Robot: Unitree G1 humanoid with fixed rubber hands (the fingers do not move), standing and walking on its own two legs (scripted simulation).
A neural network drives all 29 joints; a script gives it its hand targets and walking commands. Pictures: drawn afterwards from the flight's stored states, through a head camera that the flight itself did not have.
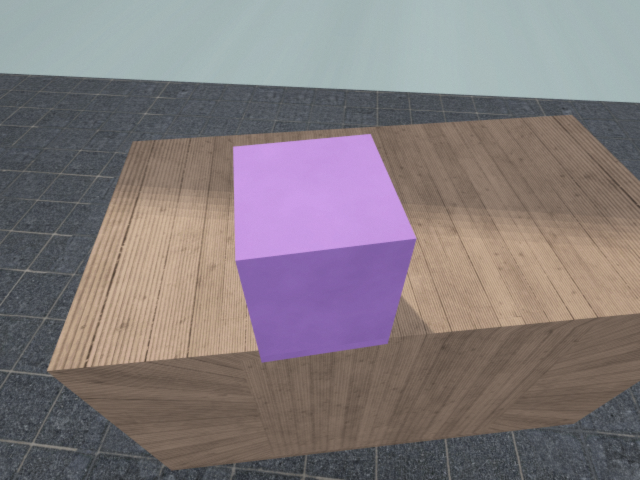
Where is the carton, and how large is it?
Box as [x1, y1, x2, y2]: [233, 134, 416, 362]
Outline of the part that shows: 370,134 233,147 235,260 262,362 387,343 416,238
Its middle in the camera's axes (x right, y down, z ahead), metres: -0.01 +0.02 +0.59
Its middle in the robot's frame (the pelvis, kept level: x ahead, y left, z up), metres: +0.44 +0.03 +0.03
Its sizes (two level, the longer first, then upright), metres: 0.210 0.200 0.250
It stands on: a pedestal, 0.67 m high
